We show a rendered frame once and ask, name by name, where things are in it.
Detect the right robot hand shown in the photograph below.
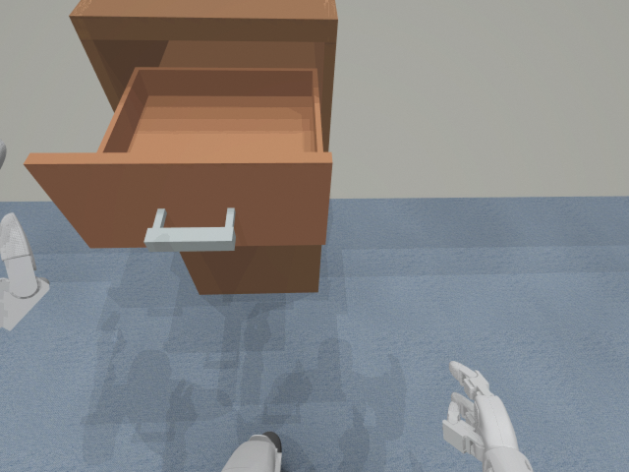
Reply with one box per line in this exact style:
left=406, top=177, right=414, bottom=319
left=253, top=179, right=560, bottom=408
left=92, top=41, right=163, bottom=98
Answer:
left=442, top=361, right=519, bottom=462

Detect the drawer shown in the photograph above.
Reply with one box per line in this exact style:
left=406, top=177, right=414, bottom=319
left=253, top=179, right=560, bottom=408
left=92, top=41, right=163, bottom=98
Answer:
left=24, top=67, right=332, bottom=248

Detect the robot right forearm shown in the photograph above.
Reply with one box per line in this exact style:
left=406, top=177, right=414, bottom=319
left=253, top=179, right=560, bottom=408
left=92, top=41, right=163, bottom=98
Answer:
left=483, top=447, right=534, bottom=472

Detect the left robot hand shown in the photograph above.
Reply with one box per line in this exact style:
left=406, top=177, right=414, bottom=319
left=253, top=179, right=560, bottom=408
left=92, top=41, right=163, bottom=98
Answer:
left=0, top=140, right=49, bottom=331

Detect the handle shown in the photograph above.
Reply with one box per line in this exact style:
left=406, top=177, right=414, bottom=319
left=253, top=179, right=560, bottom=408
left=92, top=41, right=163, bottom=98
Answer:
left=143, top=207, right=236, bottom=252

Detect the cabinet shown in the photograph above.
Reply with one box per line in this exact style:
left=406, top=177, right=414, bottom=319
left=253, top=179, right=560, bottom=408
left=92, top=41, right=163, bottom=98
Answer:
left=69, top=0, right=338, bottom=295

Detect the left robot foot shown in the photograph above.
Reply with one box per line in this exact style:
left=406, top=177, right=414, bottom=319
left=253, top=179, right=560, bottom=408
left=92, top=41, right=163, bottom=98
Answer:
left=263, top=432, right=282, bottom=453

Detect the left robot thigh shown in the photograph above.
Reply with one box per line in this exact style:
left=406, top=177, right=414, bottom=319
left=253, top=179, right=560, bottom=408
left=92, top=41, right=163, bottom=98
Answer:
left=221, top=441, right=282, bottom=472

